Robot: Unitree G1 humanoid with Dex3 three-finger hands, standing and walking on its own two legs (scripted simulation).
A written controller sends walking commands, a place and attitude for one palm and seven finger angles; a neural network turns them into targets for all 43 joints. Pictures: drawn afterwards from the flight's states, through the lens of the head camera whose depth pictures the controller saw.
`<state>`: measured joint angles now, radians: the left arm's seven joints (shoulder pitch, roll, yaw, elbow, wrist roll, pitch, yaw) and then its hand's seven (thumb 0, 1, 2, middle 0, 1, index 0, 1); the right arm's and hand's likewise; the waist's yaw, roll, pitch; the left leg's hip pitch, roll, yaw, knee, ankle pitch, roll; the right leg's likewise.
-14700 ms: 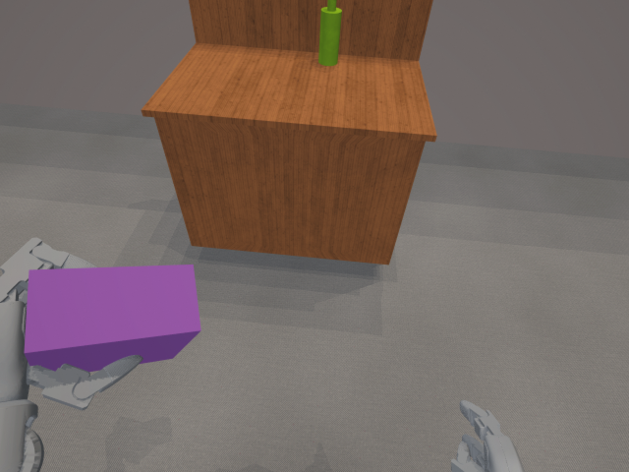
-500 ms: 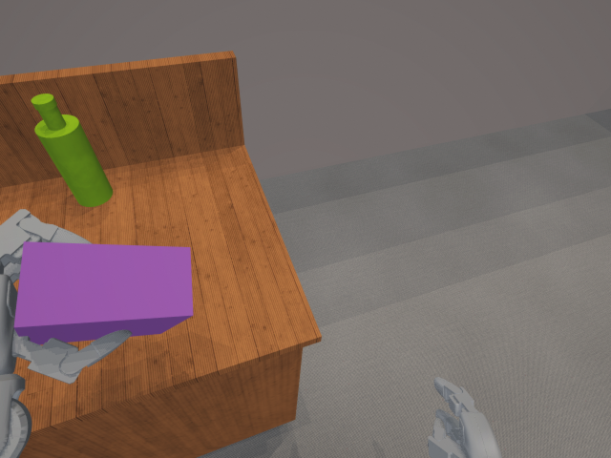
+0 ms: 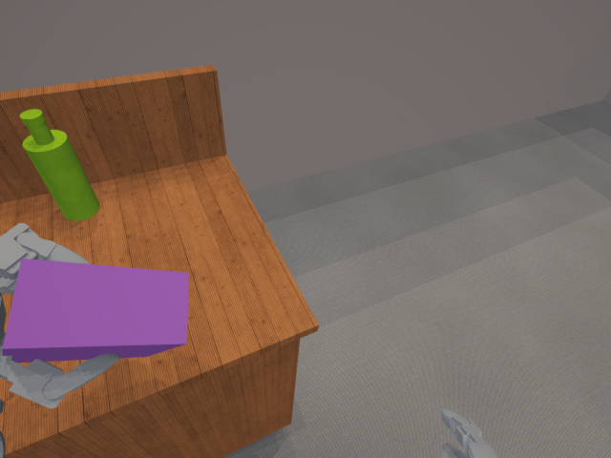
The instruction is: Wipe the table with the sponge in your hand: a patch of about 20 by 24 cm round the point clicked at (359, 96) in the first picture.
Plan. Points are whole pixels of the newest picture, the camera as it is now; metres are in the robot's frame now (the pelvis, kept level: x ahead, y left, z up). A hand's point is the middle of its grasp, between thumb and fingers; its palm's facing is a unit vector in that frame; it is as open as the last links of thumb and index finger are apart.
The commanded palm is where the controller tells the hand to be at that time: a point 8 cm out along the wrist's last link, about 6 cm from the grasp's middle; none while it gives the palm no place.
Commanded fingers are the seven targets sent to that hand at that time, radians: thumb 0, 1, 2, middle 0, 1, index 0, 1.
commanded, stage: come to a stop and stand still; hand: left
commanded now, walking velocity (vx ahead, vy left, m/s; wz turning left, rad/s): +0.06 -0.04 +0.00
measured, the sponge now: (121, 318) +0.22 +0.20 +0.15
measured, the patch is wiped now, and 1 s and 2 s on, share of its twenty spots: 0.00 0.00 0.00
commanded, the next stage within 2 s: look again from close up in 0.64 s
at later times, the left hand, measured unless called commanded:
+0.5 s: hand (89, 278) +0.25 +0.24 +0.17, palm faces +0.37 -0.82 -0.43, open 10.7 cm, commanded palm +0.19 +0.27 +0.18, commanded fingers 0.00 0.10 1.30 -1.20 -1.60 -1.20 -1.60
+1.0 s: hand (58, 301) +0.23 +0.26 +0.16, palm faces +0.31 -0.88 -0.36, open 10.7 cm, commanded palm +0.16 +0.31 +0.18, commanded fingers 0.00 0.10 1.30 -1.20 -1.60 -1.20 -1.60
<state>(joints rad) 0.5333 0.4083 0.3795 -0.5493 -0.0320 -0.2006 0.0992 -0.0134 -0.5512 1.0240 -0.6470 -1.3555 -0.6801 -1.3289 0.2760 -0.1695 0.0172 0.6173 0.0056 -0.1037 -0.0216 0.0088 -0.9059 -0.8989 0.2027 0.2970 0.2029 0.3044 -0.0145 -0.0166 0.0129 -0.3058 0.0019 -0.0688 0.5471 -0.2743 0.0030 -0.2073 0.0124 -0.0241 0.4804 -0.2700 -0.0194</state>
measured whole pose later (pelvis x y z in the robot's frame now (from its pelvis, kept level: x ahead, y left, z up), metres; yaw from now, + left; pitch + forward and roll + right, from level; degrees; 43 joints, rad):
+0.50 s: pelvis +0.03 -0.01 +0.00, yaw +0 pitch -1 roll -1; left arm 0.45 0.40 0.37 -0.46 -0.04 -0.18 0.11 -0.01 -0.55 1.02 -0.65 -1.35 -0.68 -1.33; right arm 0.18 -0.21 0.00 0.58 0.01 -0.10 -0.04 0.01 -0.91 -0.90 0.20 0.30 0.20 0.30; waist -0.01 0.01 0.03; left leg -0.24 0.03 -0.06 0.48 -0.22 -0.03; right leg -0.14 0.03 -0.03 0.42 -0.26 -0.02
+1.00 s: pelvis +0.00 +0.03 +0.00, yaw -1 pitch -2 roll -1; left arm 0.42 0.36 0.32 -0.44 -0.04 -0.21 0.09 -0.01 -0.55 1.02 -0.65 -1.35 -0.68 -1.32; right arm 0.18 -0.20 0.00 0.56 0.01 -0.13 0.00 0.01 -0.91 -0.90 0.20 0.30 0.20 0.30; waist 0.00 -0.01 0.06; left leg -0.28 -0.02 0.00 0.49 -0.18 0.04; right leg -0.19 -0.02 0.02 0.43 -0.21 0.04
